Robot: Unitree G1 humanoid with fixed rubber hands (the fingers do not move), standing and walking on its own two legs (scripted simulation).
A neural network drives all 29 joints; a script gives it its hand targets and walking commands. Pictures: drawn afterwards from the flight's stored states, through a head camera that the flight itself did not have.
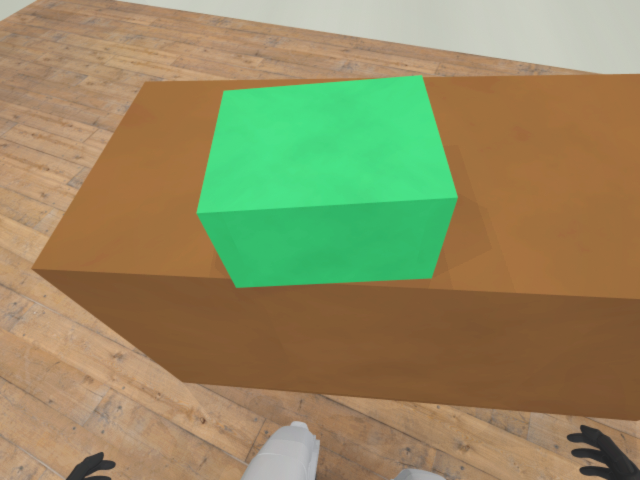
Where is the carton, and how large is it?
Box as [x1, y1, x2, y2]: [196, 75, 457, 287]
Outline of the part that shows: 421,75 227,90 223,92 196,213 236,287 431,277 457,196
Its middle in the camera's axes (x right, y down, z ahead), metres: +0.01 -0.09 +0.59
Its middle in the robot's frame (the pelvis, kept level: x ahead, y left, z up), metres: +0.50 +0.05 +0.04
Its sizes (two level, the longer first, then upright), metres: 0.301 0.243 0.184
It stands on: a pedestal, 0.70 m high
